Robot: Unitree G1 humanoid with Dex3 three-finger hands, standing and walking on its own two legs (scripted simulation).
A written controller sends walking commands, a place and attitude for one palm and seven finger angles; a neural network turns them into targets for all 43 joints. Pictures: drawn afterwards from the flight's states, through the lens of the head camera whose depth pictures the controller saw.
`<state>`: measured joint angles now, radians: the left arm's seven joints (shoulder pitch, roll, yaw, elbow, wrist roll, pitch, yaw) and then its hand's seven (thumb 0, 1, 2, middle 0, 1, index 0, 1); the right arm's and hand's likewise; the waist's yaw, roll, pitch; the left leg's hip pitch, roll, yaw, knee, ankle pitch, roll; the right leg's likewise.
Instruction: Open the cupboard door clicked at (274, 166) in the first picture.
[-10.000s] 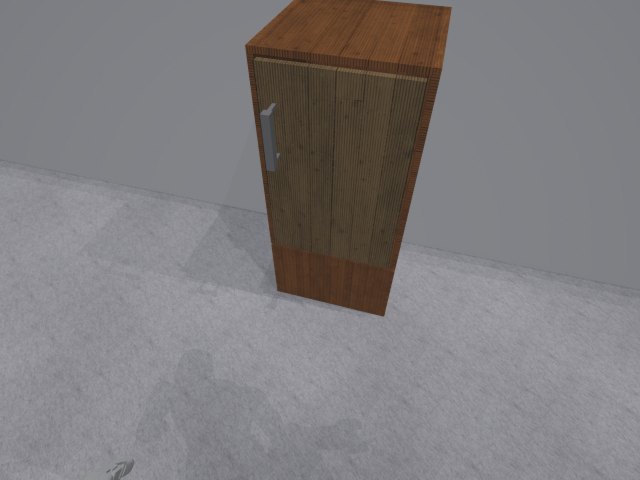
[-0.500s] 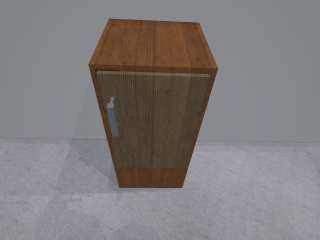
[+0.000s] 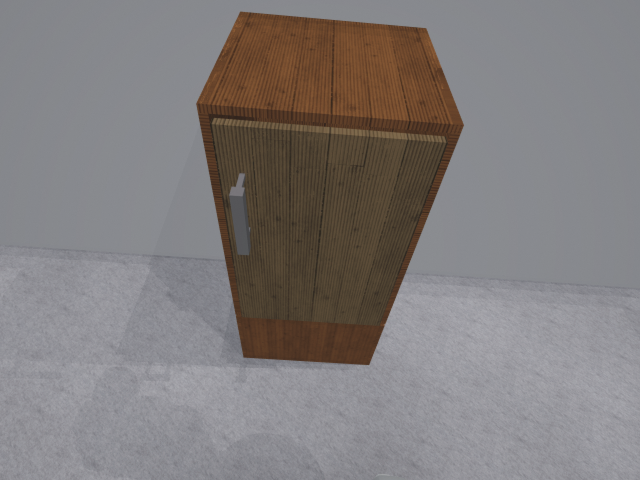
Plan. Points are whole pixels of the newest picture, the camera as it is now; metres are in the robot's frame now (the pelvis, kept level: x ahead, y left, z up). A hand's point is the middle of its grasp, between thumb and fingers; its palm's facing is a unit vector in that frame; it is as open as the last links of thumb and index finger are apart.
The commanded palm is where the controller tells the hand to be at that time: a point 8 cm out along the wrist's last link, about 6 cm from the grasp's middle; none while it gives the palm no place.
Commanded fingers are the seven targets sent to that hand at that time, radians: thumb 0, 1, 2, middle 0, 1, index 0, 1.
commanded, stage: come to a stop and stand still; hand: left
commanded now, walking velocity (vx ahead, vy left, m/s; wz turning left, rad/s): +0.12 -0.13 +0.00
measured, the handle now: (242, 215) +0.55 +0.16 -0.04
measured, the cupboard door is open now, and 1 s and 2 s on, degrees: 0 0 0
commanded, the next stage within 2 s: look again from close up in 0.82 s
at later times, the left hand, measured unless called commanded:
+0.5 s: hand out of the picture -0.03 +0.14 -0.17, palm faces +0.03 -0.98 -0.18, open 7.3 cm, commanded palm none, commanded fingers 0.00 0.90 0.90 -0.20 -0.30 -0.20 -0.30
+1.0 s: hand out of the picture -0.04 +0.12 -0.17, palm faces +0.05 -0.99 -0.14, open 7.4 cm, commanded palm none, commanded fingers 0.00 0.90 0.90 -0.20 -0.30 -0.20 -0.30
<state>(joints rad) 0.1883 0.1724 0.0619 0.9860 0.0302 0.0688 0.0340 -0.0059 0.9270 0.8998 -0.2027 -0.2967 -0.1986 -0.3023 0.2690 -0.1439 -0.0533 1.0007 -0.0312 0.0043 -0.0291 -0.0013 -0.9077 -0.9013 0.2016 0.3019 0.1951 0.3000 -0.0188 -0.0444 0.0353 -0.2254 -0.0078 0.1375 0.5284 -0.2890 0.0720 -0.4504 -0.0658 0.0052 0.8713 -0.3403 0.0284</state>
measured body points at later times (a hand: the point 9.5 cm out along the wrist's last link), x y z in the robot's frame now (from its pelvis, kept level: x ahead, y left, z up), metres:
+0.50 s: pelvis -0.01 -0.02 +0.00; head -0.02 -0.03 +0.45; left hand -0.03 +0.19 -0.16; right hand -0.02 -0.23 -0.16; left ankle +0.00 +0.07 -0.73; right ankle -0.02 -0.12 -0.73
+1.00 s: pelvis -0.02 -0.03 +0.01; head -0.03 -0.02 +0.45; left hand -0.04 +0.17 -0.16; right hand -0.02 -0.24 -0.15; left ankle +0.00 +0.07 -0.73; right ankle -0.02 -0.12 -0.73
